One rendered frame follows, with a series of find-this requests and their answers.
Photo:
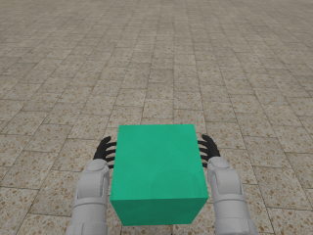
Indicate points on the robot right forearm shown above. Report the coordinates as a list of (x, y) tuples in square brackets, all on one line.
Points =
[(229, 199)]

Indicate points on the carton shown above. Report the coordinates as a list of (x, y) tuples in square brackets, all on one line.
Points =
[(157, 177)]

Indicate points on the robot right hand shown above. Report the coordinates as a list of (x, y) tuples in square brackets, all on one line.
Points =
[(211, 150)]

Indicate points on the robot left forearm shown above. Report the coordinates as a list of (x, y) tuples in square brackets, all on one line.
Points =
[(89, 209)]

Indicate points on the robot left hand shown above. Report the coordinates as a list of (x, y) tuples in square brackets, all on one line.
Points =
[(101, 152)]

